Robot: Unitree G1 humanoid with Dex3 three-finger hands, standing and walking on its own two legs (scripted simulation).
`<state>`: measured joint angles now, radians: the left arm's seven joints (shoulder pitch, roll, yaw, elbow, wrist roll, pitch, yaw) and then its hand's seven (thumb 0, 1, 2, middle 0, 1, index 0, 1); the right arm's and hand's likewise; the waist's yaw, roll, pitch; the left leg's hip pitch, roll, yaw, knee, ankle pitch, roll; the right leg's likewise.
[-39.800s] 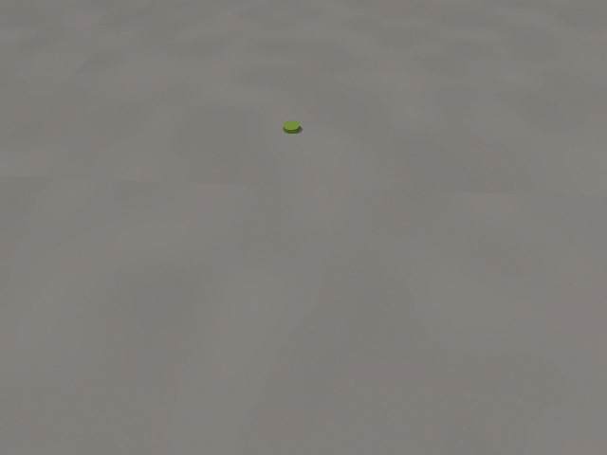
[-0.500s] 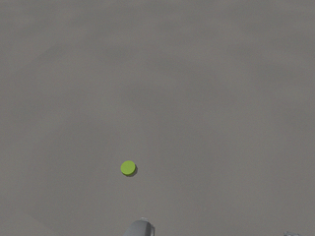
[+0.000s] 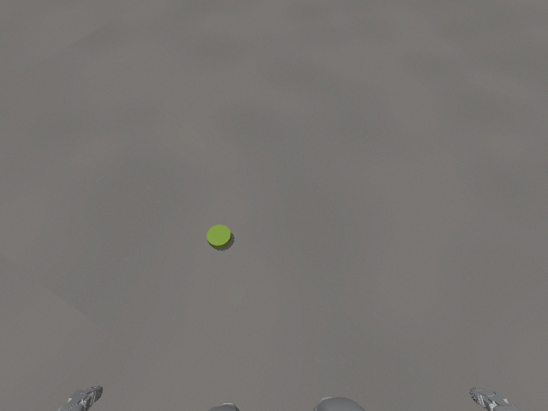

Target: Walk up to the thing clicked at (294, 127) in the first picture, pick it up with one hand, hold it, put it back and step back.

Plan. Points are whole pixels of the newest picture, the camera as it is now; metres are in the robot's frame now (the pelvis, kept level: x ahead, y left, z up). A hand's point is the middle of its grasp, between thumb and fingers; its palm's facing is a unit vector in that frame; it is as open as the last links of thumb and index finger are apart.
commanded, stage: step back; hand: left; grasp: from above
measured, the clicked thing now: (219, 236) +0.81 +0.24 -0.75
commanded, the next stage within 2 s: stand in 1.98 s
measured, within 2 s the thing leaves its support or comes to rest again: neither
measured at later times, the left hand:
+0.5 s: hand out of the picture -0.09 +0.27 -0.15, palm faces +0.06 -0.90 -0.44, open 7.4 cm
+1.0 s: hand out of the picture -0.24 +0.25 -0.13, palm faces +0.05 -0.91 -0.40, open 7.4 cm
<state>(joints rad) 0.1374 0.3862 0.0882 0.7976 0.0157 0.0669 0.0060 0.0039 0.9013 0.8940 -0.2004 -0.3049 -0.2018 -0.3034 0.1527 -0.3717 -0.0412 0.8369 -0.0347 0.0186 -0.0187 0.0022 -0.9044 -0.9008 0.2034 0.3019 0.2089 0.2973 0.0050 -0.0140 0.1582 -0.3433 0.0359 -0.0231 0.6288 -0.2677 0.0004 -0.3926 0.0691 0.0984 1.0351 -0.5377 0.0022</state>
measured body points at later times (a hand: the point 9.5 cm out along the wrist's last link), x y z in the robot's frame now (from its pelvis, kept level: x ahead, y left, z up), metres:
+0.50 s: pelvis -0.18 -0.02 -0.01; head -0.12 -0.01 +0.43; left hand -0.09 +0.32 -0.12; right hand -0.07 -0.33 -0.13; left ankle -0.19 +0.09 -0.73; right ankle -0.06 -0.14 -0.72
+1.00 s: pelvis -0.27 -0.02 +0.01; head -0.27 -0.04 +0.46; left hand -0.25 +0.30 -0.10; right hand -0.21 -0.34 -0.12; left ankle -0.25 +0.12 -0.71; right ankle -0.28 -0.14 -0.73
